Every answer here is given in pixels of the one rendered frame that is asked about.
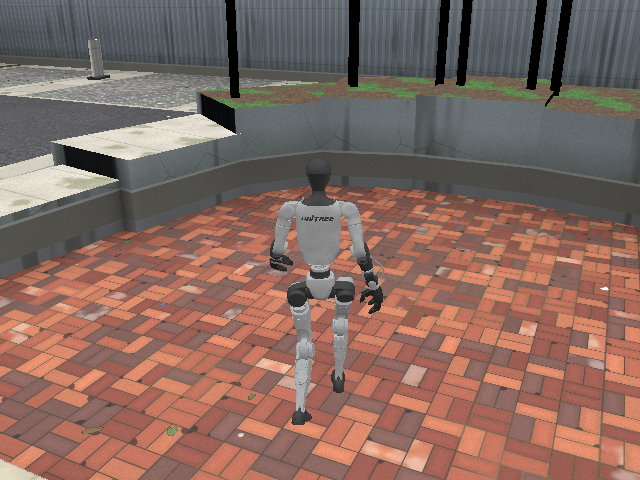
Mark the robot left upper arm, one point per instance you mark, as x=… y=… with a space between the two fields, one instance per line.
x=287 y=212

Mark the right robot foot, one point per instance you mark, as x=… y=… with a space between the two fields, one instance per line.
x=338 y=385

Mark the right robot hand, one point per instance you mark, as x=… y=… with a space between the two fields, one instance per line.
x=377 y=298

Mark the left robot forearm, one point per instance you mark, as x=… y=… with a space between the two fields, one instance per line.
x=275 y=258

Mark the left robot hand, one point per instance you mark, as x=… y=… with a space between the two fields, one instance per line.
x=285 y=260

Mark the robot right thigh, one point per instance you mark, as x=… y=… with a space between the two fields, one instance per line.
x=344 y=295

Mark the robot right upper arm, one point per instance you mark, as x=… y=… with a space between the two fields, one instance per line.
x=350 y=211

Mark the right robot forearm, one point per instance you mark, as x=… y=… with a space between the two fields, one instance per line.
x=368 y=270

